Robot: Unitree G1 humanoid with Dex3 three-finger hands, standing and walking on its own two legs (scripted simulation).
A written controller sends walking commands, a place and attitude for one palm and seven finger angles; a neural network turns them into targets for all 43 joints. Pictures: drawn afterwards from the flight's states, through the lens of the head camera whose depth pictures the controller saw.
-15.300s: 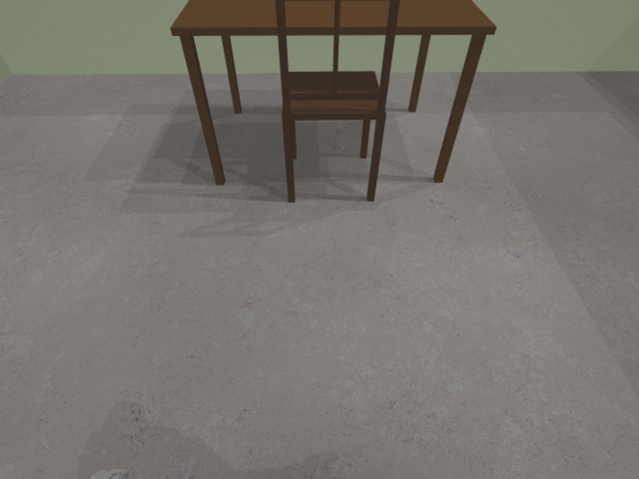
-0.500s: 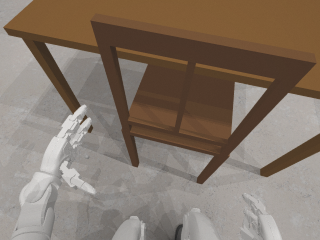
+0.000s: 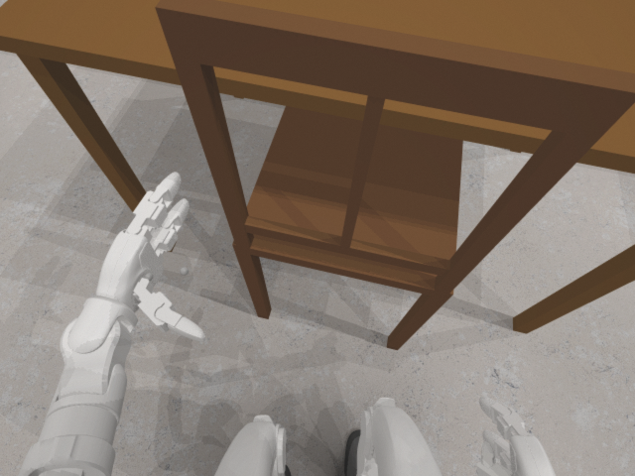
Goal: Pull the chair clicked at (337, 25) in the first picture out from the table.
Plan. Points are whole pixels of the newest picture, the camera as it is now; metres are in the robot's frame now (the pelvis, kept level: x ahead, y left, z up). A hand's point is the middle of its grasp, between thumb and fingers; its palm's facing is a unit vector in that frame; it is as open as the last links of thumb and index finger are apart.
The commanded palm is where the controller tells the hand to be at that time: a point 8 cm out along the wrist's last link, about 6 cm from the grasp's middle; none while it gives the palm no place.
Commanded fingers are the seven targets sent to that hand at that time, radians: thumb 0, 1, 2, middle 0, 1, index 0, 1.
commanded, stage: aim the fingers beside a spindle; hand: left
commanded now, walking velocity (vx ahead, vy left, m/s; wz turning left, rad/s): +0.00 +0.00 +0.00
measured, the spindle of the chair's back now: (357, 186) +0.47 -0.05 +0.04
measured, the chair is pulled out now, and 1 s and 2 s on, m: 0.00 0.00 0.00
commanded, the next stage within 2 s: push the fingers through the gap in 0.56 s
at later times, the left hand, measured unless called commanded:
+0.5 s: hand (186, 271) +0.36 +0.17 +0.02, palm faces -0.23 -0.97 -0.04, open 16.9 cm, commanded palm +0.34 +0.22 +0.02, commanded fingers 0.00 -0.50 0.30 -0.06 -0.08 -0.06 -0.08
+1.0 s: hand (195, 248) +0.39 +0.16 +0.02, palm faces -0.24 -0.97 -0.04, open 16.9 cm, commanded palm +0.38 +0.21 +0.02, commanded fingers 0.00 -0.50 0.30 -0.06 -0.08 -0.06 -0.08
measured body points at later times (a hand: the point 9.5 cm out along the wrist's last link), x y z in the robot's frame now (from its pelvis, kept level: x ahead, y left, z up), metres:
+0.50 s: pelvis +0.00 +0.00 +0.00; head +0.12 +0.01 +0.43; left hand +0.36 +0.22 +0.02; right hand +0.14 -0.26 -0.10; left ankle -0.01 +0.08 -0.63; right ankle +0.06 -0.11 -0.63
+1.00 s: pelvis +0.00 +0.00 +0.00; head +0.13 +0.01 +0.43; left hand +0.39 +0.21 +0.02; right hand +0.13 -0.25 -0.11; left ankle -0.01 +0.08 -0.63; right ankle +0.06 -0.11 -0.63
